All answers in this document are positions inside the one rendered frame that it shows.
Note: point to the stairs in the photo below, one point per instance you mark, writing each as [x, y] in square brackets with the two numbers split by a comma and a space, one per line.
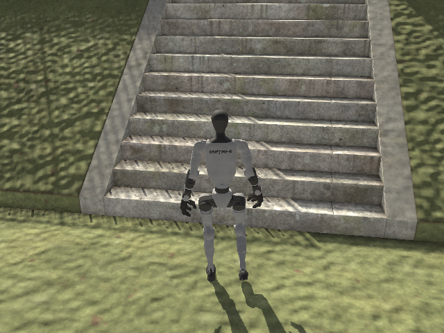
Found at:
[294, 78]

